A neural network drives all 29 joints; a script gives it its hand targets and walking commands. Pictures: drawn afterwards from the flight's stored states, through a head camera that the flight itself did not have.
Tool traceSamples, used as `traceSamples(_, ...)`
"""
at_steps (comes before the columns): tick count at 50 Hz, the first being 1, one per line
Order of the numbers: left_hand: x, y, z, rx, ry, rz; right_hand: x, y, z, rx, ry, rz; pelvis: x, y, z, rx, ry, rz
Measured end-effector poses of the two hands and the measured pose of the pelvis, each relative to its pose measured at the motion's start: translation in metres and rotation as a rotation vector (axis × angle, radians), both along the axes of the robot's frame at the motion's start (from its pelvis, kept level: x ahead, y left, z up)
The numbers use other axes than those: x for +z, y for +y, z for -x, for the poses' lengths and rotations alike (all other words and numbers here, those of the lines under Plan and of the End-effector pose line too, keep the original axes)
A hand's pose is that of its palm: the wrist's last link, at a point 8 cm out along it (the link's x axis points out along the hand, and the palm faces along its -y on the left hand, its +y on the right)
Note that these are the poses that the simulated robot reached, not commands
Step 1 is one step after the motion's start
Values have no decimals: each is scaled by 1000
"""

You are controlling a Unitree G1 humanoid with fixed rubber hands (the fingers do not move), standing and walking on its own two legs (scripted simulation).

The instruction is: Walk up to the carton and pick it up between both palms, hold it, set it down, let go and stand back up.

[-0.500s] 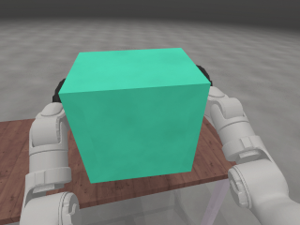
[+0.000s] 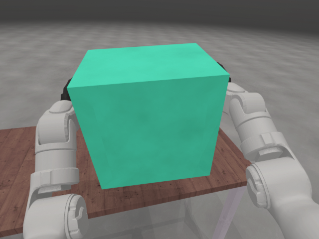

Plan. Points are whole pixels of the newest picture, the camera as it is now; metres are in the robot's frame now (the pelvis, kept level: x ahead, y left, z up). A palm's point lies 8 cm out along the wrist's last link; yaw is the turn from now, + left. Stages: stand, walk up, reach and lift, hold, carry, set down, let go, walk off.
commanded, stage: hold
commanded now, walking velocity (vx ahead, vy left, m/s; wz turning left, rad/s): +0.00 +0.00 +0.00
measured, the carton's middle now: (150, 114) +0.37 +0.00 +0.23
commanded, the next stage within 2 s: none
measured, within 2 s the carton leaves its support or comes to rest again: neither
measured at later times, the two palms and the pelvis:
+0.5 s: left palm (63, 105) +0.37 +0.20 +0.25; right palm (213, 85) +0.39 -0.16 +0.29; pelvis +0.02 +0.00 +0.00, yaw +2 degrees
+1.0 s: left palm (66, 99) +0.37 +0.19 +0.27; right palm (218, 82) +0.39 -0.17 +0.30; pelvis +0.00 -0.01 +0.00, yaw +0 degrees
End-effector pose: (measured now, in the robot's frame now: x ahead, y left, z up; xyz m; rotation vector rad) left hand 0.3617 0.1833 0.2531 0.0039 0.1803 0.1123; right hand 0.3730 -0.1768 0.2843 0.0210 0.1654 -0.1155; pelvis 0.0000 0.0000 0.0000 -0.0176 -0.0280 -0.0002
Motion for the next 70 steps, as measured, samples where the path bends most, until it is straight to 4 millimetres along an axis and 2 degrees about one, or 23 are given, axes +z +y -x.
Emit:
traceSamples(9,9,6,-4,20,12,7,9,6,-11,21,12,20,0,-4,-1,-1,20,-1)
traceSamples(18,7,18,-10,26,5,6,8,18,-20,32,12,21,0,-4,-12,19,22,3)
traceSamples(28,1,13,-4,15,-19,2,6,13,-10,21,-9,10,0,0,-18,25,-2,6)
traceSamples(36,1,4,2,16,-5,17,4,3,-3,13,4,-7,0,-1,-11,14,-12,3)
traceSamples(42,8,0,1,21,5,12,8,-1,-5,15,13,-7,0,-4,-4,5,5,1)
traceSamples(52,17,10,-6,28,11,11,16,9,-15,29,21,22,1,-7,-6,9,32,1)
traceSamples(61,9,19,-13,15,10,2,13,18,-19,21,25,34,0,-4,-15,24,23,5)
traceSamples(70,3,13,-7,12,-10,0,11,12,-11,11,5,8,0,1,-17,21,9,8)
